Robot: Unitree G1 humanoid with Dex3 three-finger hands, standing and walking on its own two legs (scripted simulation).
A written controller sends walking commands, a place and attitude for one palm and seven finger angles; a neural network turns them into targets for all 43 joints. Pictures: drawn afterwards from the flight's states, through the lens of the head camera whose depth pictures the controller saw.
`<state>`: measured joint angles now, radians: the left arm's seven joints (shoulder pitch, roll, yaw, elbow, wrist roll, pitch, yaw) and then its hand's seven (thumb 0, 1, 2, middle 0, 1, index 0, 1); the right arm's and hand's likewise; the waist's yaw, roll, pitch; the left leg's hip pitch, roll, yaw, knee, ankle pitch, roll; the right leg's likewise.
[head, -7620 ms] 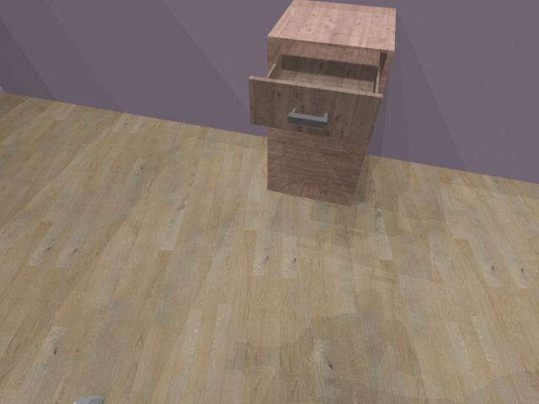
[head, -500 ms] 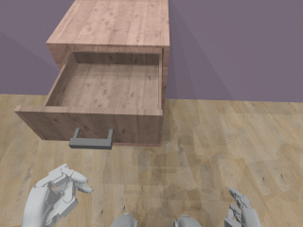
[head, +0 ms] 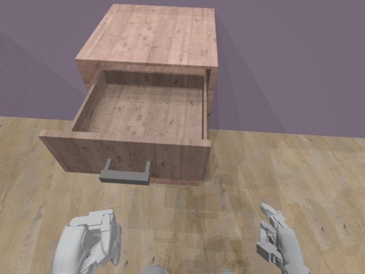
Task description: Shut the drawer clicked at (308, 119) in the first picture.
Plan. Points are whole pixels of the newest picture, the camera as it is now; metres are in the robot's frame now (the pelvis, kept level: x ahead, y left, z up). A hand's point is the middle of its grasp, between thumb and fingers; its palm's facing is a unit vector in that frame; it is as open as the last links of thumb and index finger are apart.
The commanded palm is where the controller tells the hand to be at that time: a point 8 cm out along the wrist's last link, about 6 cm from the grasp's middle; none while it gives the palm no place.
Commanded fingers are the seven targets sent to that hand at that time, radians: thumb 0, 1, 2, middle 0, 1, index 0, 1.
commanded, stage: raise the hand and make a fist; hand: left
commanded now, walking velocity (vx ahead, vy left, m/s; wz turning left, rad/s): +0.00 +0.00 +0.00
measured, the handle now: (127, 170) +0.35 +0.17 +0.00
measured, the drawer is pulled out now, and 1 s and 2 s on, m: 0.30 0.30 0.30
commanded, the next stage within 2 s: bring the fist close to the handle in 0.52 s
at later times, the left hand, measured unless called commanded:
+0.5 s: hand (124, 239) +0.17 +0.11 +0.10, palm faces +0.02 -1.00 -0.02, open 3.3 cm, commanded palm +0.13 +0.17 +0.10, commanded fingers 0.00 0.90 0.90 -1.40 -1.60 -1.40 -1.60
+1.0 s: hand (131, 232) +0.19 +0.11 +0.06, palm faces +0.01 -1.00 -0.03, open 3.3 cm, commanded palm +0.17 +0.17 +0.06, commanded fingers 0.00 0.90 0.90 -1.40 -1.60 -1.40 -1.60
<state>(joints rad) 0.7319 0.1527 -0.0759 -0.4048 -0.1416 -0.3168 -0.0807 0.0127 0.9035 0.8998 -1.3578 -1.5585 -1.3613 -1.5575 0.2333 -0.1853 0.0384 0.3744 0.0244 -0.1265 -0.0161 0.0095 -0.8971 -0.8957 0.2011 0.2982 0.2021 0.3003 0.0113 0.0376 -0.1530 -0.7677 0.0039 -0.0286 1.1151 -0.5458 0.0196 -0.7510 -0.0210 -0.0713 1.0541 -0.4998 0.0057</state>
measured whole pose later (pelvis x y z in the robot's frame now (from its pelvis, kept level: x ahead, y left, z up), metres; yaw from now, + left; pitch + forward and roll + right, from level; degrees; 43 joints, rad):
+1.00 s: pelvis +0.01 -0.02 -0.01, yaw +0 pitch +14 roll -1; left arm 0.63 0.15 -0.02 -0.26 -0.15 -0.39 -0.08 0.01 0.90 0.90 -1.40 -1.60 -1.40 -1.60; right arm 0.25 -0.22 0.00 0.43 0.02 -0.12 -0.02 0.01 -0.90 -0.90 0.20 0.30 0.20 0.30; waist -0.01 0.03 -0.16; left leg -0.82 0.02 -0.04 1.14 -0.56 -0.02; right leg -0.82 -0.01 -0.08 1.11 -0.53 -0.03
